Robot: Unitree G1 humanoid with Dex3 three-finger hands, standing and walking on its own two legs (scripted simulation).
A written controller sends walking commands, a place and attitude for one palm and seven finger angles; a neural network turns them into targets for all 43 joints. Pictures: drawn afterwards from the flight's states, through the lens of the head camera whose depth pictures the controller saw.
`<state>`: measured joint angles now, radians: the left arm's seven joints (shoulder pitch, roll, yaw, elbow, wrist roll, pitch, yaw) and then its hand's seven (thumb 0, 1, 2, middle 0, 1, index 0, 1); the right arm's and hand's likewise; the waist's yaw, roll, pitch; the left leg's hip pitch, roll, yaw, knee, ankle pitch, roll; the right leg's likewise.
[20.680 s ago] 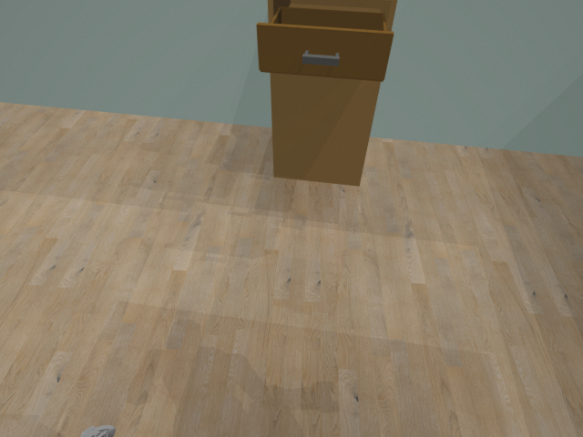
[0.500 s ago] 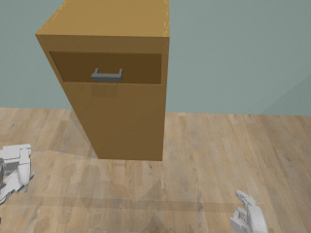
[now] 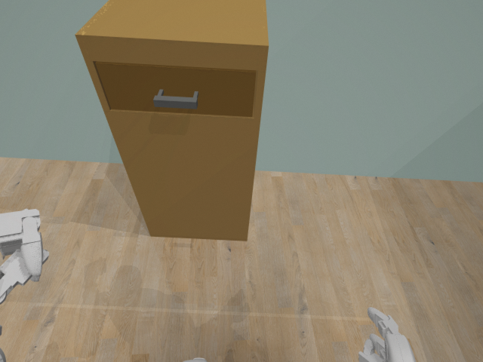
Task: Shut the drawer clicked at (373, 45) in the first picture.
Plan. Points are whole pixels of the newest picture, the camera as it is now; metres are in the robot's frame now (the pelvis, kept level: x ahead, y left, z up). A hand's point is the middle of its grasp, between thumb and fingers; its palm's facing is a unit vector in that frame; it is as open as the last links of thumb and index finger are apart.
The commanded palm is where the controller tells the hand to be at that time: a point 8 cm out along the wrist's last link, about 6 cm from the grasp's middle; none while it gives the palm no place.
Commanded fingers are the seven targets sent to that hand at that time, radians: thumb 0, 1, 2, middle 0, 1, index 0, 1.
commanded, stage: step back with the hand held close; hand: left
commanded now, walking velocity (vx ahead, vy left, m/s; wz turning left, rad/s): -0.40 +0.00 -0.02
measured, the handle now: (177, 98) +0.73 +0.20 +0.03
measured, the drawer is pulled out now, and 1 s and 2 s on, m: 0.00 0.00 0.00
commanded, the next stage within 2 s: stop stepping back and stand still in 0.34 s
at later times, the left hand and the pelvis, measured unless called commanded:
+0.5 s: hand out of the picture +0.09 +0.22 +0.18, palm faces +0.31 -0.83 -0.46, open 3.3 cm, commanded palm +0.03 +0.27 +0.19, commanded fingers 0.00 0.90 0.90 -1.40 -1.60 -1.40 -1.60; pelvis -0.11 -0.01 +0.01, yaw -2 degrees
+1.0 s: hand out of the picture +0.01 +0.21 +0.18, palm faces +0.36 -0.81 -0.46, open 3.3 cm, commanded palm -0.05 +0.26 +0.19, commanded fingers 0.00 0.90 0.90 -1.40 -1.60 -1.40 -1.60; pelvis -0.18 -0.02 +0.00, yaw -1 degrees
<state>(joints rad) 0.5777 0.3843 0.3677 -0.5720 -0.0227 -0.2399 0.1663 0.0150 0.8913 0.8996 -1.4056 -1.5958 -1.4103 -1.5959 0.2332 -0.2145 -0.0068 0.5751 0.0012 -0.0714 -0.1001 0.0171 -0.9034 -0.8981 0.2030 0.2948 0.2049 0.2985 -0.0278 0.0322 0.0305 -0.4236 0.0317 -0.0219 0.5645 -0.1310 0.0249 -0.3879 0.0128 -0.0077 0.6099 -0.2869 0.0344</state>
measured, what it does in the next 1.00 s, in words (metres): walks backwards: right foot, then right foot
